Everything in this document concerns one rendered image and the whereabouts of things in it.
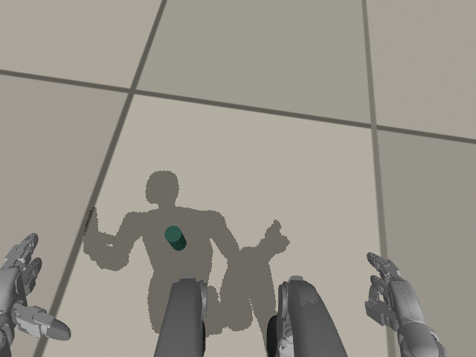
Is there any can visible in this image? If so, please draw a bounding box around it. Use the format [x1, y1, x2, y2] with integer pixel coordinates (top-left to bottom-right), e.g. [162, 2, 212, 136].
[164, 226, 187, 251]

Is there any left robot arm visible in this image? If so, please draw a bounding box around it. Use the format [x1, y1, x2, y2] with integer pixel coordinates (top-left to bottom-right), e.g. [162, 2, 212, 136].
[0, 315, 15, 357]

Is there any right robot arm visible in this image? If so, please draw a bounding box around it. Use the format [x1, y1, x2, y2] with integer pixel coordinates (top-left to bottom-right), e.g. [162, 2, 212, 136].
[397, 323, 448, 357]

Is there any right robot hand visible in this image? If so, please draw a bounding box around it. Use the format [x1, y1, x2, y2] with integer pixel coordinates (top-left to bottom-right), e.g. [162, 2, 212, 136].
[364, 252, 427, 332]

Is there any left robot hand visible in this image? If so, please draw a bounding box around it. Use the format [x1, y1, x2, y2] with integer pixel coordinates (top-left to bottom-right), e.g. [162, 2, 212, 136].
[0, 233, 71, 341]

